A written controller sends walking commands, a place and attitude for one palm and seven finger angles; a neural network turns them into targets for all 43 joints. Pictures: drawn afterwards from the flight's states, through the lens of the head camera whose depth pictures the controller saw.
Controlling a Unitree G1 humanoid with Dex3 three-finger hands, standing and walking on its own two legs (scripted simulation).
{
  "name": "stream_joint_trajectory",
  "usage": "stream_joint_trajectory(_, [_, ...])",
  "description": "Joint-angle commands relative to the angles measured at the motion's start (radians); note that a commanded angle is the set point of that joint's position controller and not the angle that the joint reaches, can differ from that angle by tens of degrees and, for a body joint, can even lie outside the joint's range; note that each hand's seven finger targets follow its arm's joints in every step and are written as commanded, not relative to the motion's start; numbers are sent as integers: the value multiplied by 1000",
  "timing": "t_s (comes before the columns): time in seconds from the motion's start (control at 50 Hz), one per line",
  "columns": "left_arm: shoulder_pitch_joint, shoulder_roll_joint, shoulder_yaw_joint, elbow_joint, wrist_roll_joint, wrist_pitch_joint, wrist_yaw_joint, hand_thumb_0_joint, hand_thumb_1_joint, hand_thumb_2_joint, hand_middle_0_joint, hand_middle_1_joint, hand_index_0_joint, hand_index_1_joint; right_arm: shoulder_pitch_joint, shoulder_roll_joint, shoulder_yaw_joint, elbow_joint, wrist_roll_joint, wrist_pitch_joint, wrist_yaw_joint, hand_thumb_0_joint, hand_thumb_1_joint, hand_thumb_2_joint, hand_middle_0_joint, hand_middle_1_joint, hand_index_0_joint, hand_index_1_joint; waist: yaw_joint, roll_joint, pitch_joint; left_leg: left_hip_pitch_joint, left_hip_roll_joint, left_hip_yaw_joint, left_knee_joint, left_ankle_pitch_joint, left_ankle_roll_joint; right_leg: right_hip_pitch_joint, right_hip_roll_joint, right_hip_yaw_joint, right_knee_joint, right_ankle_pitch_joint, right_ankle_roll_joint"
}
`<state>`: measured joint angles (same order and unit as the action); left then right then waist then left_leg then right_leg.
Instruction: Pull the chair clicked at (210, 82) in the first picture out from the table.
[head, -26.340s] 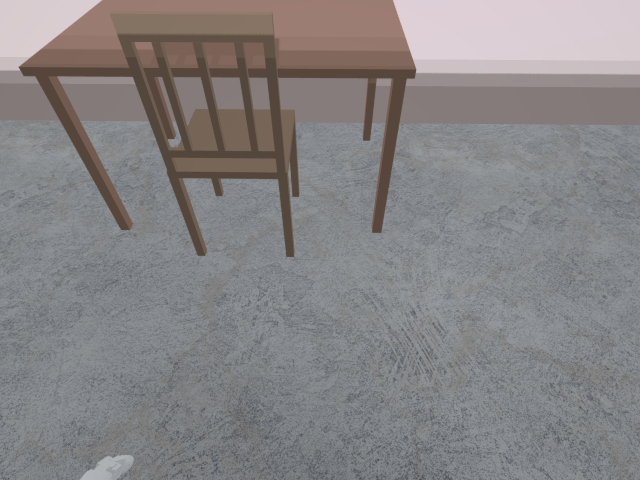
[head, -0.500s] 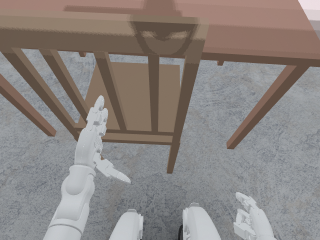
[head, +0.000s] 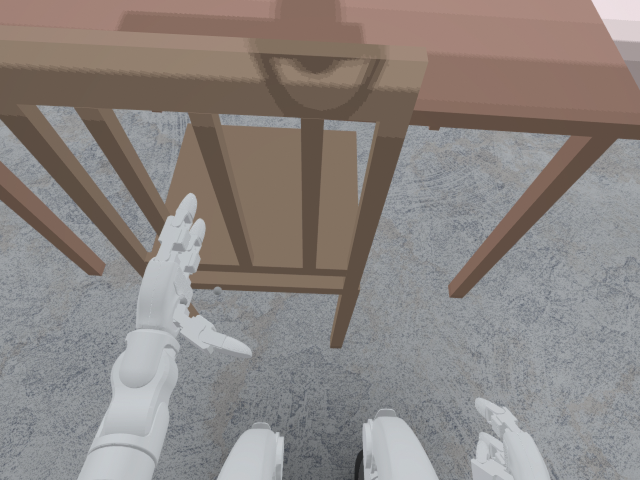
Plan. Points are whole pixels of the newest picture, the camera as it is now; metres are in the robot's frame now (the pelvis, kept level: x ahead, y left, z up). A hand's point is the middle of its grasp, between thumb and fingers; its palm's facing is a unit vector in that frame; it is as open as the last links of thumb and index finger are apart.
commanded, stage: aim the fingers beside a spindle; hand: left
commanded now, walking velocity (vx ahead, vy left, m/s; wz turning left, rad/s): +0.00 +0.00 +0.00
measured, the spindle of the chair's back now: (230, 205) +0.45 +0.13 +0.03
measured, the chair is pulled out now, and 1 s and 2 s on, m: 0.04 0.04 0.04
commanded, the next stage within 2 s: none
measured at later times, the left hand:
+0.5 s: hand (219, 276) +0.35 +0.13 +0.02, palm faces -0.08 -1.00 -0.04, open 17.0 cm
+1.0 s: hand (221, 284) +0.35 +0.13 +0.01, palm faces -0.07 -1.00 -0.03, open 17.0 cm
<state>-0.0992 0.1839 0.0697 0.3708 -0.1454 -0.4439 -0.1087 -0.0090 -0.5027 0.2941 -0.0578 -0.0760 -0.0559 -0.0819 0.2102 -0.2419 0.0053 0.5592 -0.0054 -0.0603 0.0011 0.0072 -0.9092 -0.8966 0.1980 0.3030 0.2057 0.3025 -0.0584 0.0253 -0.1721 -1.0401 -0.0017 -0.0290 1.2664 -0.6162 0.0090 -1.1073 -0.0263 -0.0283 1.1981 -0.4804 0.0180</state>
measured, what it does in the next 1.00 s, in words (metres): stands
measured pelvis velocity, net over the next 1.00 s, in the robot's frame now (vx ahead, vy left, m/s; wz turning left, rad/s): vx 0.00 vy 0.00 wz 0.00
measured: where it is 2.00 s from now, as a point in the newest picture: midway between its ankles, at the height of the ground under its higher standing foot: outside the picture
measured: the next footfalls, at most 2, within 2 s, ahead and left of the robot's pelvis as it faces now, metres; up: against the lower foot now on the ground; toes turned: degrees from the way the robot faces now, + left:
none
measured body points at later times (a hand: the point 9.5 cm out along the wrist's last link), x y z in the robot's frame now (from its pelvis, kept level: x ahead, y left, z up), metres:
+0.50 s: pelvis +0.00 +0.00 +0.00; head +0.12 +0.01 +0.43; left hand +0.35 +0.19 +0.02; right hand +0.15 -0.24 -0.11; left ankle -0.01 +0.11 -0.63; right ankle +0.04 -0.13 -0.63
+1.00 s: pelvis +0.00 +0.00 +0.00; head +0.11 +0.00 +0.43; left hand +0.34 +0.18 +0.02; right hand +0.14 -0.25 -0.11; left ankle -0.01 +0.11 -0.63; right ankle +0.04 -0.14 -0.63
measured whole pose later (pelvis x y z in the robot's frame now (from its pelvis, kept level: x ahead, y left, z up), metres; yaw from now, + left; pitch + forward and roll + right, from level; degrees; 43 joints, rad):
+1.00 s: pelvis +0.00 +0.00 +0.00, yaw +0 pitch +23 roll -2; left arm -0.17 0.19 0.09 0.47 -0.14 -0.46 -0.12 -0.01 -0.50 0.30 -0.06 -0.08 -0.06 -0.08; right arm 0.21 -0.24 0.01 0.57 -0.01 -0.04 0.00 0.01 -0.91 -0.90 0.20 0.30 0.21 0.30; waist -0.06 0.02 -0.17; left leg -1.05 0.00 -0.03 1.27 -0.61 0.00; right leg -1.12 -0.02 -0.03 1.20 -0.48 0.01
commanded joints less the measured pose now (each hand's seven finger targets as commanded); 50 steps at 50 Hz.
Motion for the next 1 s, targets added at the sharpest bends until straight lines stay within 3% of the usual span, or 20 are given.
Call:
stream_joint_trajectory(0.0, [-187,64,6,-251,-11,-80,-4,0,-500,300,-60,-80,-60,-80,13,-130,-55,-118,-4,-44,-8,0,-900,-900,200,300,200,300,-14,24,-404,202,-6,0,-173,448,-7,315,21,-22,-113,298,-45])
stream_joint_trajectory(0.08, [-194,28,-40,-224,-2,-63,-7,0,-500,300,-60,-80,-60,-80,13,-134,-55,-112,-2,-36,-5,0,-900,-900,200,300,200,300,-28,31,-361,217,1,-16,-177,447,-14,256,22,-38,-111,261,-45])
stream_joint_trajectory(0.12, [-231,34,-36,-197,5,-52,0,0,-500,300,-60,-80,-60,-80,13,-138,-54,-109,-3,-29,-7,0,-900,-900,200,300,200,300,-34,10,-347,200,-1,-18,-175,405,-11,241,23,-38,-115,229,-44])
stream_joint_trajectory(0.14, [-235,69,0,-184,11,-52,9,0,-500,300,-60,-80,-60,-80,15,-141,-54,-108,-4,-27,-11,0,-900,-900,200,300,200,300,-28,-4,-333,181,-1,-19,-175,393,-11,241,24,-39,-111,219,-46])
stream_joint_trajectory(0.2, [-255,70,16,-187,15,-54,24,0,-500,300,-60,-80,-60,-80,9,-135,-52,-117,-7,-20,-9,0,-900,-900,200,300,200,300,-15,11,-358,184,-7,-13,-175,400,-11,254,22,-35,-107,227,-47])
stream_joint_trajectory(0.24, [-255,119,70,-197,13,-62,37,0,-500,300,-60,-80,-60,-80,11,-135,-52,-118,-9,-16,-10,0,-900,-900,200,300,200,300,-1,11,-388,182,-8,-12,-173,419,-12,283,24,-31,-100,250,-48])
stream_joint_trajectory(0.26, [-240,110,66,-205,16,-65,37,0,-500,300,-60,-80,-60,-80,11,-130,-51,-124,-9,-14,-8,0,-900,-900,200,300,200,300,3,18,-407,194,-8,-10,-174,446,-13,295,23,-29,-95,273,-48])
stream_joint_trajectory(0.28, [-244,96,52,-221,14,-68,38,0,-500,300,-60,-80,-60,-80,9,-126,-51,-126,-9,-13,-6,0,-900,-900,200,300,200,300,1,42,-420,207,-7,-6,-171,468,-15,296,20,-28,-95,292,-48])
stream_joint_trajectory(0.36, [-291,68,9,-201,15,-67,24,0,-500,300,-60,-80,-60,-80,13,-130,-49,-111,-9,-10,-5,0,-900,-900,200,300,200,300,-27,39,-401,207,-2,-12,-163,456,-15,267,23,-30,-98,277,-46])
stream_joint_trajectory(0.44, [-228,45,-12,-175,1,-45,-1,0,-500,300,-60,-80,-60,-80,21,-135,-53,-118,-3,-9,-4,0,-900,-900,200,300,200,300,-25,19,-413,208,-2,-7,-170,467,-12,295,24,-31,-110,296,-46])
stream_joint_trajectory(0.54, [-288,93,40,-129,0,-45,5,0,-500,300,-60,-80,-60,-80,22,-140,-51,-103,-3,-4,-12,0,-900,-900,200,300,200,300,-28,-18,-356,141,-7,-2,-170,380,-5,290,25,-26,-120,251,-42])
stream_joint_trajectory(0.56, [-331,112,58,-146,3,-56,12,0,-500,300,-60,-80,-60,-80,25,-139,-51,-99,-4,-6,-14,0,-900,-900,200,300,200,300,-31,-15,-366,141,-8,-2,-166,381,-4,289,24,-22,-115,254,-41])
stream_joint_trajectory(0.6, [-312,127,82,-165,4,-76,23,0,-500,300,-60,-80,-60,-80,23,-132,-51,-103,-7,-10,-12,0,-900,-900,200,300,200,300,-9,21,-397,163,-10,2,-170,404,-7,310,23,-17,-112,269,-45])
stream_joint_trajectory(0.64, [-281,134,89,-178,2,-85,27,0,-500,300,-60,-80,-60,-80,23,-132,-53,-108,-6,-11,-9,0,-900,-900,200,300,200,300,-4,21,-417,177,-9,5,-172,429,-7,329,23,-16,-113,291,-45])
stream_joint_trajectory(0.68, [-268,109,63,-192,-1,-89,21,0,-500,300,-60,-80,-60,-80,22,-128,-52,-108,-7,-12,-5,0,-900,-900,200,300,200,300,-7,33,-431,190,-8,7,-174,440,-9,339,23,-15,-114,303,-44])
stream_joint_trajectory(0.74, [-225,117,70,-137,-1,-74,8,0,-500,300,-60,-80,-60,-80,29,-135,-53,-105,-3,-10,-3,0,-900,-900,200,300,200,300,-14,-10,-392,152,-8,9,-179,413,-5,355,27,-14,-125,302,-43])
stream_joint_trajectory(0.8, [-255,75,23,-118,-3,-61,-11,0,-500,300,-60,-80,-60,-80,25,-137,-51,-102,0,-8,-1,0,-900,-900,200,300,200,300,-29,-1,-353,135,-9,9,-179,369,-4,319,25,-17,-132,265,-41])
stream_joint_trajectory(0.82, [-248,94,48,-97,-7,-58,-12,0,-500,300,-60,-80,-60,-80,25,-140,-53,-100,2,-8,-4,0,-900,-900,200,300,200,300,-26,-23,-347,125,-8,10,-177,345,-3,315,26,-16,-135,242,-40])
stream_joint_trajectory(0.88, [-290,104,57,-105,-14,-71,-14,0,-500,300,-60,-80,-60,-80,17,-139,-50,-103,1,-13,-7,0,-900,-900,200,300,200,300,-26,-15,-336,105,-13,16,-172,310,2,313,24,-6,-143,214,-39])
stream_joint_trajectory(0.98, [-364,174,116,-169,-10,-118,-1,0,-500,300,-60,-80,-60,-80,12,-136,-50,-96,-5,-28,-17,0,-900,-900,200,300,200,300,-13,24,-406,135,-14,13,-165,337,1,328,22,1,-125,227,-41])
